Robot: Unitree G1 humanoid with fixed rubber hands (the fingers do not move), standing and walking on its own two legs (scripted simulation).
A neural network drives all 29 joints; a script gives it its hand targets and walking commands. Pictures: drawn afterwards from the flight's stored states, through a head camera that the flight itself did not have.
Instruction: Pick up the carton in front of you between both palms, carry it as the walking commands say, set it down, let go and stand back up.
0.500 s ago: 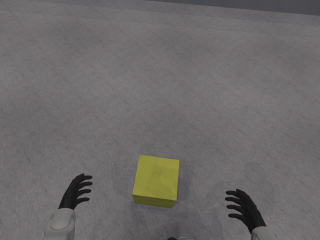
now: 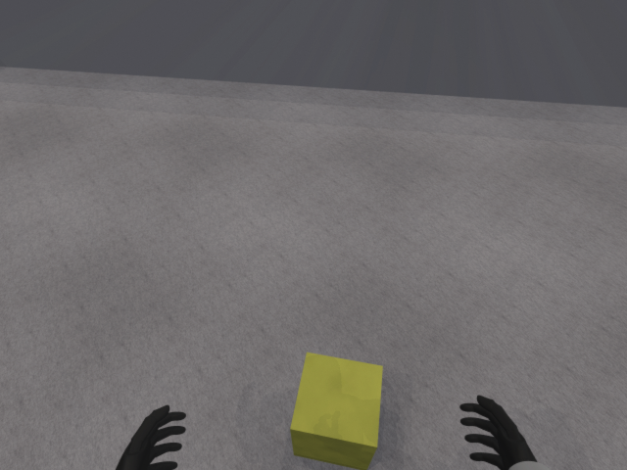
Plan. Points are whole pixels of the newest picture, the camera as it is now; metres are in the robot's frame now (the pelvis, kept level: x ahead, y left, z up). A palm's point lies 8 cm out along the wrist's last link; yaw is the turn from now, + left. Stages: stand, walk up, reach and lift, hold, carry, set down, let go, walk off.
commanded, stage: let go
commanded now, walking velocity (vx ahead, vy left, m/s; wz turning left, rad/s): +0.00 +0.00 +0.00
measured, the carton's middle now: (336, 412) +0.41 -0.05 -0.65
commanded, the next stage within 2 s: stand in 0.12 s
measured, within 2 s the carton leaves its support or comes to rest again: neither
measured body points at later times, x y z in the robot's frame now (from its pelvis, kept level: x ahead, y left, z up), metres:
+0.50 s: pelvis +0.01 -0.02 +0.00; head +0.03 -0.04 +0.45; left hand +0.14 +0.28 -0.08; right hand +0.16 -0.31 -0.11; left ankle -0.05 +0.11 -0.74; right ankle +0.01 -0.13 -0.74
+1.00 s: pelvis +0.01 -0.03 +0.00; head +0.01 -0.04 +0.45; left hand +0.12 +0.28 -0.09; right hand +0.14 -0.32 -0.11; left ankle -0.05 +0.11 -0.74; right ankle +0.01 -0.13 -0.74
